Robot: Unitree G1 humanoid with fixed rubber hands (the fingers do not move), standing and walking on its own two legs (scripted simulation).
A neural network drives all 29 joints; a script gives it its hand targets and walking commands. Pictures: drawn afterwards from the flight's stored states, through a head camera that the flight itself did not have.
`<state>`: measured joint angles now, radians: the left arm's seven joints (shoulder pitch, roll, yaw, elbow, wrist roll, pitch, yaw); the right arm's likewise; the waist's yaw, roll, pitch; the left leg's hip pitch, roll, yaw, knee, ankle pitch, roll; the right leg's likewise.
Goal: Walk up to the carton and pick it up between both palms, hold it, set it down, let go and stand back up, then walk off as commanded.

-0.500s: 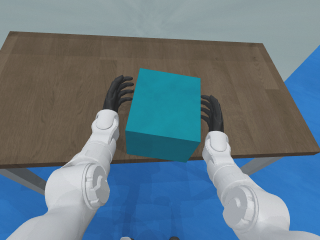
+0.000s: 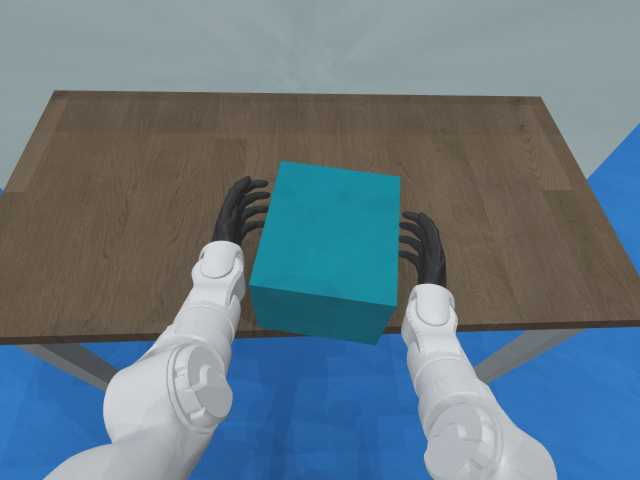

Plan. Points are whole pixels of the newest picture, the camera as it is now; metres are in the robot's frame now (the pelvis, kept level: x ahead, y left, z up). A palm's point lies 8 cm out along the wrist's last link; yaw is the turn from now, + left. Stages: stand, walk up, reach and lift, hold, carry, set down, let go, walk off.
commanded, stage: reach and lift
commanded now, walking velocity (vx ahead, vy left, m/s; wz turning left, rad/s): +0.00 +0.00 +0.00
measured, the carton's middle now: (328, 253) +0.42 +0.01 -0.03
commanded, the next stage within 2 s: none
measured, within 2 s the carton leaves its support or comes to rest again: leaves its support in 0.94 s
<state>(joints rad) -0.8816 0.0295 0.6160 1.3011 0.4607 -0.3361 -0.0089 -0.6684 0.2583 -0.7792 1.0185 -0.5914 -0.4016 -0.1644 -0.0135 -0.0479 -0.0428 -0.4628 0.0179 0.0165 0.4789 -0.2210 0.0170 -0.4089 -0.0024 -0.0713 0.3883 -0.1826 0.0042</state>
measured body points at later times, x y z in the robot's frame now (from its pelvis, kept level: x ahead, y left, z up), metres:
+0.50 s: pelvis +0.00 +0.01 +0.00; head +0.08 +0.05 +0.44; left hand +0.43 +0.15 +0.01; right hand +0.38 -0.11 +0.00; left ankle +0.00 +0.10 -0.74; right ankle -0.01 -0.12 -0.74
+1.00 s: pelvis +0.00 +0.00 +0.00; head +0.07 +0.03 +0.45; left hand +0.42 +0.15 +0.03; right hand +0.38 -0.11 +0.01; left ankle +0.00 +0.10 -0.74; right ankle -0.01 -0.12 -0.74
